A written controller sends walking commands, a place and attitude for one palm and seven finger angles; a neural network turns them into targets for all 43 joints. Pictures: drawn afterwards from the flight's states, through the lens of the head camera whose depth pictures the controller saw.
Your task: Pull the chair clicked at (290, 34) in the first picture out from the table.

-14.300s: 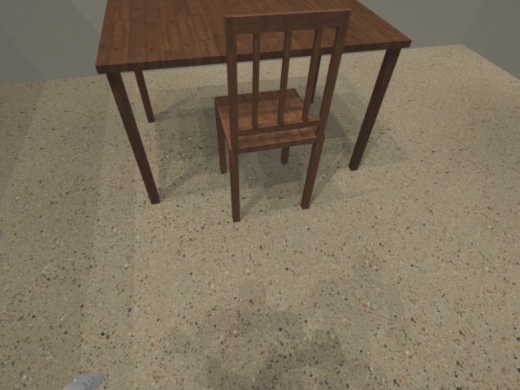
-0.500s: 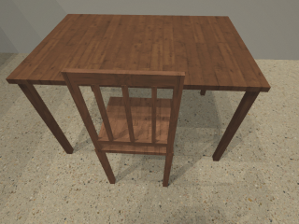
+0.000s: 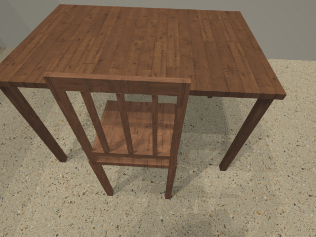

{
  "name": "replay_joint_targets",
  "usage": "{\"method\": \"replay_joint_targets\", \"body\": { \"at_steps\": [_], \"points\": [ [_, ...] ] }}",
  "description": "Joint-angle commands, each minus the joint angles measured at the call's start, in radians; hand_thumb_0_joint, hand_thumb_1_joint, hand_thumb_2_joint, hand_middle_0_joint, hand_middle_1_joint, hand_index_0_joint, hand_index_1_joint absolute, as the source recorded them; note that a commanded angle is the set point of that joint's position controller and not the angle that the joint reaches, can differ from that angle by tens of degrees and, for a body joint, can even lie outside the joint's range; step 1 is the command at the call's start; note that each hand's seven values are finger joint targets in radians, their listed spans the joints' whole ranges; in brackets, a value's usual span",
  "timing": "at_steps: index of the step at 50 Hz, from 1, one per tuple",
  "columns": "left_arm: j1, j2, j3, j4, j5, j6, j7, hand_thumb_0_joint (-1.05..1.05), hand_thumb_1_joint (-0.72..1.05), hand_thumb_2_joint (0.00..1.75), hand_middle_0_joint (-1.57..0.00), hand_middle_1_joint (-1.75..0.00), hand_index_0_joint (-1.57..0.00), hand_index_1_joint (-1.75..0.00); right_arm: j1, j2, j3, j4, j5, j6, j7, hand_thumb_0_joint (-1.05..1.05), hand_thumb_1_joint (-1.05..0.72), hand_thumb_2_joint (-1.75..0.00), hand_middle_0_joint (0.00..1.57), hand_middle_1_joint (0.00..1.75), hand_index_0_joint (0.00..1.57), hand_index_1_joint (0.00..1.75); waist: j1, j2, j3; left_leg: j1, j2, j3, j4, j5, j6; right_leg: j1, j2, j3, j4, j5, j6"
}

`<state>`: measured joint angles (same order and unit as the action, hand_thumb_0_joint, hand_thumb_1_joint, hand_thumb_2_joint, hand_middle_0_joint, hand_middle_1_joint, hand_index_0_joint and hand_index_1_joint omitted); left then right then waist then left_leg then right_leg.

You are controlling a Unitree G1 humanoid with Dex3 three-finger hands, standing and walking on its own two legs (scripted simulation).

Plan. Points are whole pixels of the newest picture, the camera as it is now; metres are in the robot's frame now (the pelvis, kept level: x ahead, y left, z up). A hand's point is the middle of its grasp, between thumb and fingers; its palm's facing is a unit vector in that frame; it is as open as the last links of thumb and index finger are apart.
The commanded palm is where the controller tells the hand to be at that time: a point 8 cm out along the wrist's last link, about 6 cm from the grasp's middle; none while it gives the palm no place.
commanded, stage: come to a stop and stand still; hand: left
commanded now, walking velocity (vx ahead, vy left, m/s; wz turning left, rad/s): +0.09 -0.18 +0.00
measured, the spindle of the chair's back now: (126, 127) +0.46 +0.14 -0.05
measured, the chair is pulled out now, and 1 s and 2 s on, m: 0.00 0.00 0.00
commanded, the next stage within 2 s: look again from close up in 1.02 s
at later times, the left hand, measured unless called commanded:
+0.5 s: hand out of the picture +0.04 +0.16 -0.16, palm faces +0.04 -0.98 -0.21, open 7.3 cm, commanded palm none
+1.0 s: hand out of the picture +0.03 +0.12 -0.16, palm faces +0.05 -0.98 -0.19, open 7.4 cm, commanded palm none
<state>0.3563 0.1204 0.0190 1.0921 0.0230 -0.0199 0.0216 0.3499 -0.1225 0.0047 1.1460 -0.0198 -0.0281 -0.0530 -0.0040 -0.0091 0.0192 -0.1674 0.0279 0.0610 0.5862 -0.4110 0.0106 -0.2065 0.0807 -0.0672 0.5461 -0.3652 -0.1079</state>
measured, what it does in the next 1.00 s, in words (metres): steps on the spot: left foot, then right foot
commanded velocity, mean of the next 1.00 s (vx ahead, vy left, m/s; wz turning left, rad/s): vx -0.03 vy -0.01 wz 0.00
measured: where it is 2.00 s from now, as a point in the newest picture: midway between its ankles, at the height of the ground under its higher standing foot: outside the picture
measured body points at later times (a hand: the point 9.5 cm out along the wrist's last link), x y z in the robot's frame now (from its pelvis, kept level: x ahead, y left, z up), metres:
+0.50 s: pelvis +0.04 -0.02 +0.01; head +0.06 -0.02 +0.46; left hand +0.04 +0.21 -0.15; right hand +0.07 -0.24 -0.15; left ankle +0.03 +0.09 -0.73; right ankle +0.02 -0.12 -0.73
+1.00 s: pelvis +0.04 -0.04 +0.02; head +0.05 -0.04 +0.47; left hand +0.03 +0.18 -0.14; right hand +0.05 -0.26 -0.15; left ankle +0.03 +0.09 -0.73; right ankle +0.02 -0.12 -0.73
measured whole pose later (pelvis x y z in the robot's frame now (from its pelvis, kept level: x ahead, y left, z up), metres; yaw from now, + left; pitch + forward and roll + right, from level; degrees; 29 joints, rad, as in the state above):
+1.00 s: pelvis +0.04 -0.04 +0.02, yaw +1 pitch -1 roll +0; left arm 0.31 0.15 -0.02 1.09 0.01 -0.02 0.04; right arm 0.27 -0.14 0.01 1.14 -0.01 0.00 -0.02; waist 0.01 -0.01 0.03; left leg -0.14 0.05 0.06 0.37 -0.21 -0.03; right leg -0.11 0.05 -0.04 0.38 -0.25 -0.06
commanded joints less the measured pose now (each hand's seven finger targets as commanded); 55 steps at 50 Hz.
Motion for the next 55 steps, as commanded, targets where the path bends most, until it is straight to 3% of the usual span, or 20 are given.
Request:
{"method": "replay_joint_targets", "body": {
  "at_steps": [1, 3, 5, 8, 9, 10, 11, 13, 15, 17, 19, 21, 29, 37, 46, 50, 51, 52, 53, 55],
  "points": [
    [0.200, 0.136, 0.032, 0.005, 0.010, 0.003, 0.020, 0.00, 0.90, 0.90, -0.20, -0.30, -0.20, -0.30, -0.038, -0.072, -0.019, -0.064, 0.009, -0.017, -0.018, 0.00, -0.90, -0.90, 0.20, 0.30, 0.20, 0.30, 0.062, -0.124, 0.024, -0.365, 0.001, 0.026, 0.285, -0.190, 0.013, 0.305, -0.355, 0.355, -0.153, 0.958, -0.171],
    [0.156, 0.137, 0.033, -0.019, 0.014, 0.009, 0.021, 0.00, 0.90, 0.90, -0.20, -0.30, -0.20, -0.30, -0.067, -0.066, -0.027, -0.077, 0.009, -0.012, -0.012, 0.00, -0.90, -0.90, 0.20, 0.30, 0.20, 0.30, 0.047, -0.057, 0.039, -0.357, 0.012, 0.021, 0.300, -0.196, 0.012, 0.269, -0.337, 0.310, -0.157, 0.905, -0.205],
    [0.086, 0.147, 0.034, -0.053, 0.014, 0.017, 0.016, 0.00, 0.90, 0.90, -0.20, -0.30, -0.20, -0.30, -0.032, -0.052, -0.030, -0.071, 0.009, -0.006, -0.008, 0.00, -0.90, -0.90, 0.20, 0.30, 0.20, 0.30, 0.010, -0.020, 0.038, -0.257, 0.009, 0.041, 0.202, -0.118, 0.013, 0.169, -0.297, 0.263, -0.168, 0.741, -0.182],
    [0.005, 0.129, 0.026, -0.076, -0.008, 0.014, 0.007, 0.00, 0.90, 0.90, -0.20, -0.30, -0.20, -0.30, 0.110, -0.040, -0.019, -0.024, 0.001, -0.012, -0.009, 0.00, -0.90, -0.90, 0.20, 0.30, 0.20, 0.30, -0.066, 0.044, 0.002, 0.066, -0.007, 0.037, -0.159, 0.278, 0.011, 0.010, -0.183, 0.144, -0.004, 0.662, -0.050],
    [0.021, 0.103, 0.020, -0.079, -0.015, 0.010, 0.004, 0.00, 0.90, 0.90, -0.20, -0.30, -0.20, -0.30, 0.144, -0.091, -0.024, -0.017, -0.007, -0.019, -0.016, 0.00, -0.90, -0.90, 0.20, 0.30, 0.20, 0.30, -0.069, 0.112, -0.020, 0.155, 0.118, -0.109, -0.216, 0.465, 0.060, -0.076, -0.120, 0.105, 0.137, 0.510, 0.013],
    [0.041, 0.057, 0.008, -0.084, -0.022, 0.010, 0.005, 0.00, 0.90, 0.90, -0.20, -0.30, -0.20, -0.30, 0.137, -0.146, -0.034, -0.031, -0.008, -0.022, -0.018, 0.00, -0.90, -0.90, 0.20, 0.30, 0.20, 0.30, -0.049, 0.258, -0.008, 0.126, 0.337, -0.354, -0.273, 0.659, 0.189, -0.175, -0.059, 0.047, 0.307, -0.011, 0.072],
    [0.061, 0.073, 0.012, -0.087, -0.016, 0.022, 0.012, 0.00, 0.90, 0.90, -0.20, -0.30, -0.20, -0.30, 0.071, -0.165, -0.030, -0.068, -0.005, -0.006, -0.013, 0.00, -0.90, -0.90, 0.20, 0.30, 0.20, 0.30, -0.019, 0.205, 0.019, 0.011, 0.411, -0.417, -0.314, 0.620, 0.272, -0.158, -0.072, 0.097, 0.385, -0.233, 0.081],
    [0.041, 0.059, 0.006, -0.069, -0.001, 0.039, 0.015, 0.00, 0.90, 0.90, -0.20, -0.30, -0.20, -0.30, -0.078, -0.124, -0.011, -0.100, -0.004, -0.006, -0.012, 0.00, -0.90, -0.90, 0.20, 0.30, 0.20, 0.30, 0.032, 0.172, 0.144, -0.203, 0.326, -0.308, -0.343, 0.527, 0.226, -0.080, -0.123, 0.120, 0.325, -0.206, 0.083],
    [0.082, 0.038, -0.005, -0.045, -0.006, 0.032, 0.011, 0.00, 0.90, 0.90, -0.20, -0.30, -0.20, -0.30, -0.139, -0.111, -0.003, -0.113, 0.000, -0.005, -0.007, 0.00, -0.90, -0.90, 0.20, 0.30, 0.20, 0.30, 0.066, 0.110, 0.145, -0.195, 0.252, -0.214, -0.285, 0.552, 0.185, -0.008, -0.142, 0.090, 0.112, -0.096, 0.095],
    [0.110, 0.047, -0.009, -0.025, -0.006, 0.022, 0.012, 0.00, 0.90, 0.90, -0.20, -0.30, -0.20, -0.30, -0.120, -0.134, -0.014, -0.112, 0.010, 0.004, -0.002, 0.00, -0.90, -0.90, 0.20, 0.30, 0.20, 0.30, 0.057, 0.015, 0.050, -0.079, 0.158, -0.139, -0.178, 0.502, 0.111, 0.039, -0.122, 0.078, -0.120, 0.163, 0.106],
    [0.039, 0.096, -0.008, -0.049, -0.007, 0.011, 0.014, 0.00, 0.90, 0.90, -0.20, -0.30, -0.20, -0.30, -0.080, -0.117, -0.025, -0.109, 0.020, 0.010, 0.007, 0.00, -0.90, -0.90, 0.20, 0.30, 0.20, 0.30, 0.005, -0.070, -0.004, -0.001, 0.086, -0.089, -0.169, 0.345, 0.033, -0.001, -0.183, 0.174, -0.166, 0.325, 0.080],
    [-0.006, 0.117, -0.007, -0.067, -0.010, 0.013, 0.012, 0.00, 0.90, 0.90, -0.20, -0.30, -0.20, -0.30, -0.087, -0.117, -0.027, -0.102, 0.017, 0.012, 0.015, 0.00, -0.90, -0.90, 0.20, 0.30, 0.20, 0.30, 0.001, 0.009, 0.015, -0.001, 0.084, -0.097, -0.216, 0.282, 0.024, -0.025, -0.189, 0.167, -0.147, 0.310, 0.077],
    [-0.007, 0.141, -0.013, -0.063, -0.011, -0.006, 0.019, 0.00, 0.90, 0.90, -0.20, -0.30, -0.20, -0.30, -0.074, -0.118, -0.017, -0.083, 0.017, 0.011, 0.022, 0.00, -0.90, -0.90, 0.20, 0.30, 0.20, 0.30, 0.002, -0.042, -0.029, 0.065, 0.083, -0.061, -0.223, 0.350, 0.004, 0.027, -0.200, 0.168, -0.188, 0.427, 0.076],
    [0.004, 0.150, -0.014, -0.041, -0.013, -0.015, 0.023, 0.00, 0.90, 0.90, -0.20, -0.30, -0.20, -0.30, -0.063, -0.110, -0.006, -0.053, 0.017, 0.011, 0.023, 0.00, -0.90, -0.90, 0.20, 0.30, 0.20, 0.30, 0.008, -0.032, 0.007, 0.050, 0.074, -0.049, -0.234, 0.332, -0.005, 0.057, -0.201, 0.165, -0.224, 0.487, 0.092],
    [0.013, 0.139, -0.020, -0.027, -0.015, -0.014, 0.022, 0.00, 0.90, 0.90, -0.20, -0.30, -0.20, -0.30, -0.040, -0.100, -0.001, -0.029, 0.016, 0.016, 0.023, 0.00, -0.90, -0.90, 0.20, 0.30, 0.20, 0.30, 0.006, -0.009, 0.078, 0.031, 0.068, -0.051, -0.250, 0.262, -0.009, 0.007, -0.188, 0.171, -0.279, 0.314, 0.091],
    [0.024, 0.133, -0.021, -0.023, -0.016, -0.017, 0.020, 0.00, 0.90, 0.90, -0.20, -0.30, -0.20, -0.30, -0.025, -0.095, 0.001, -0.023, 0.017, 0.011, 0.021, 0.00, -0.90, -0.90, 0.20, 0.30, 0.20, 0.30, 0.007, -0.019, 0.050, 0.042, 0.071, -0.055, -0.250, 0.279, -0.004, 0.026, -0.181, 0.163, -0.278, 0.322, 0.089],
    [0.083, 0.159, -0.007, 0.010, 0.003, -0.044, 0.063, 0.00, 0.90, 0.90, -0.20, -0.30, -0.20, -0.30, -0.130, -0.135, -0.013, -0.096, 0.014, -0.007, 0.024, 0.00, -0.90, -0.90, 0.20, 0.30, 0.20, 0.30, 0.035, -0.001, 0.079, -0.097, 0.065, 0.013, 0.032, 0.258, -0.035, 0.040, -0.283, 0.236, -0.205, 0.987, 0.167],
    [0.068, 0.211, 0.006, -0.033, -0.004, -0.049, 0.055, 0.00, 0.90, 0.90, -0.20, -0.30, -0.20, -0.30, -0.058, -0.081, -0.012, -0.133, 0.016, 0.011, 0.028, 0.00, -0.90, -0.90, 0.20, 0.30, 0.20, 0.30, -0.014, -0.010, -0.031, -0.126, 0.035, -0.062, 0.053, 0.052, -0.006, 0.118, -0.327, 0.263, -0.170, 0.920, 0.106],
    [0.029, 0.187, -0.005, -0.049, -0.005, -0.048, 0.045, 0.00, 0.90, 0.90, -0.20, -0.30, -0.20, -0.30, -0.046, -0.084, -0.018, -0.129, 0.013, 0.011, 0.029, 0.00, -0.90, -0.90, 0.20, 0.30, 0.20, 0.30, -0.028, 0.077, -0.046, -0.104, 0.034, -0.055, 0.027, 0.056, -0.004, 0.098, -0.307, 0.224, -0.162, 0.804, 0.038],
    [-0.011, 0.169, -0.008, -0.064, -0.008, -0.043, 0.036, 0.00, 0.90, 0.90, -0.20, -0.30, -0.20, -0.30, 0.006, -0.073, -0.010, -0.116, 0.010, 0.008, 0.035, 0.00, -0.90, -0.90, 0.20, 0.30, 0.20, 0.30, -0.036, 0.073, -0.079, -0.011, 0.022, -0.031, -0.077, 0.176, -0.016, 0.052, -0.241, 0.176, -0.145, 0.505, 0.009]
  ]
}}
